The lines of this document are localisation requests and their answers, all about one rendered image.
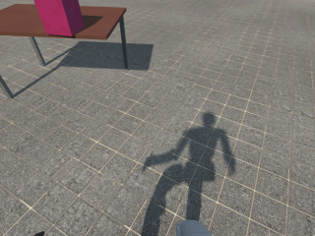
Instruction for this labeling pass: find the robot right thigh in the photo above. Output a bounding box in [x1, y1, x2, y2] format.
[175, 219, 213, 236]

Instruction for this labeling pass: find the carton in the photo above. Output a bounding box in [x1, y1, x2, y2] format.
[33, 0, 85, 36]

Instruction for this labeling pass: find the table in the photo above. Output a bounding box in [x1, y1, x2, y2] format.
[0, 4, 129, 99]

